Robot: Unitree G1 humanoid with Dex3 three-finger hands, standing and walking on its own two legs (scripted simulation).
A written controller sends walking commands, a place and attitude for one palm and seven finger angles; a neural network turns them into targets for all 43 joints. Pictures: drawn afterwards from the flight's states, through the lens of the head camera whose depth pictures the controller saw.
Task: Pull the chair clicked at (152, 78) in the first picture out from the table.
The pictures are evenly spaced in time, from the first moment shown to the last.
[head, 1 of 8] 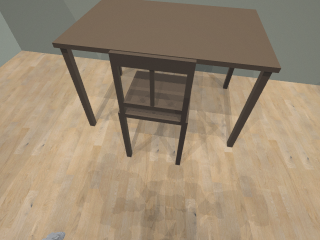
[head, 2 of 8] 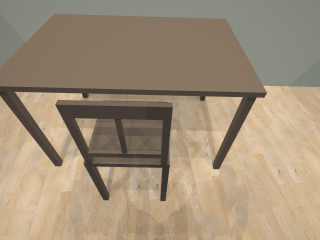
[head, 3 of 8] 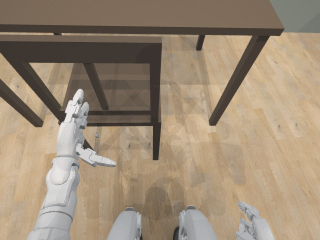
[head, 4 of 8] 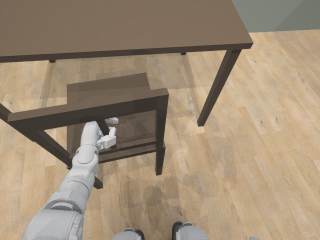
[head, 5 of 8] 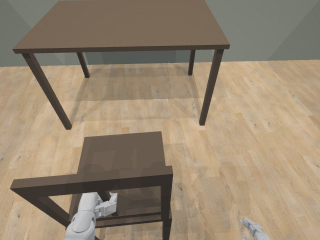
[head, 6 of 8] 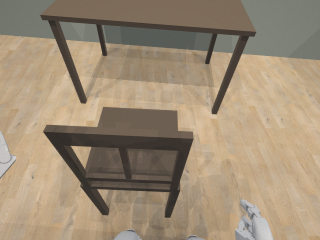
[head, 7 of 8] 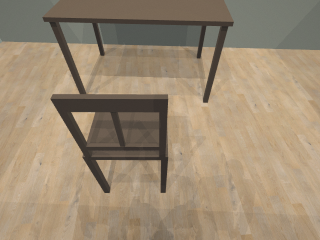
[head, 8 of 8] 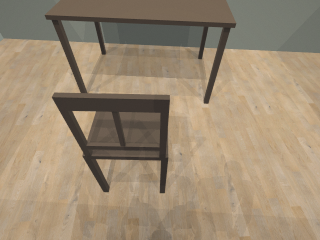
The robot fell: no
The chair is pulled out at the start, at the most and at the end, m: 0.00 0.62 0.61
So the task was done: yes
